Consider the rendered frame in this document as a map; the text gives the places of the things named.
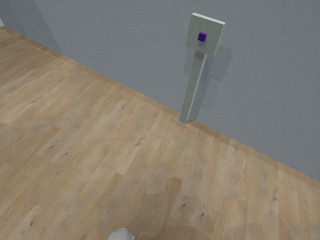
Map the button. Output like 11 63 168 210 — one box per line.
198 32 207 42

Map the robot left thigh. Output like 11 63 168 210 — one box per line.
107 230 135 240

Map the panel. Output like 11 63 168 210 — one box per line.
179 13 226 123

